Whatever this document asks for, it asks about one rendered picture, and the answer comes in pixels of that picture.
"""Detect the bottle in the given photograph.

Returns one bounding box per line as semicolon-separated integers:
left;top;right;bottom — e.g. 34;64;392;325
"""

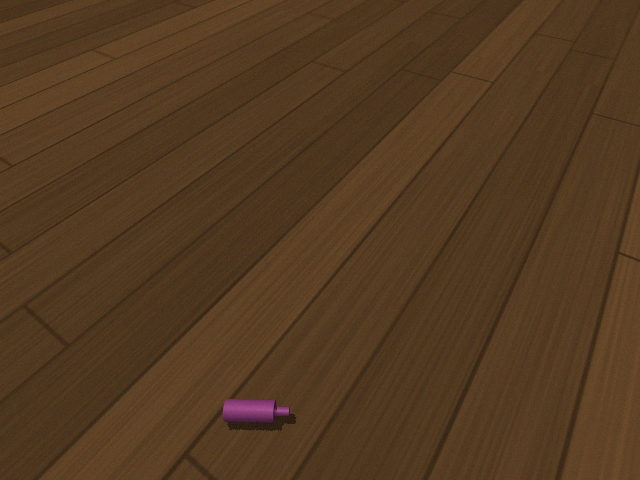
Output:
223;399;290;423

